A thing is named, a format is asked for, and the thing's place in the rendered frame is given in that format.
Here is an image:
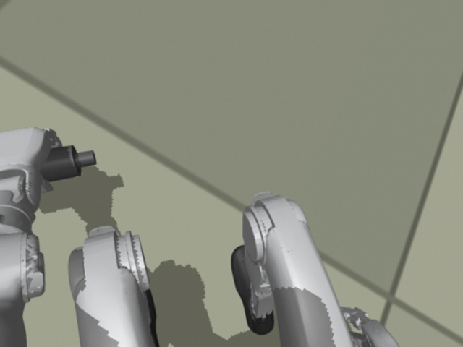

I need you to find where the right robot hand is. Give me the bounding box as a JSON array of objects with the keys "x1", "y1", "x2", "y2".
[{"x1": 341, "y1": 307, "x2": 400, "y2": 347}]

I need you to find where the left robot arm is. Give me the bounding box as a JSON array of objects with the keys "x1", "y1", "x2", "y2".
[{"x1": 0, "y1": 164, "x2": 45, "y2": 347}]

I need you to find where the right robot foot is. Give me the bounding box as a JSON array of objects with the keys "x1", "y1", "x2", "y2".
[{"x1": 231, "y1": 245, "x2": 274, "y2": 335}]

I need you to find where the left robot foot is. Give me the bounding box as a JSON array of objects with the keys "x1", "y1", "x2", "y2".
[{"x1": 145, "y1": 289, "x2": 160, "y2": 347}]

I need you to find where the bottle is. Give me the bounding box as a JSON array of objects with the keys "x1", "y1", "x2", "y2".
[{"x1": 39, "y1": 145, "x2": 96, "y2": 182}]

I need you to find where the left robot hand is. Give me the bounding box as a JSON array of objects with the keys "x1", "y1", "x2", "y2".
[{"x1": 0, "y1": 127, "x2": 63, "y2": 193}]

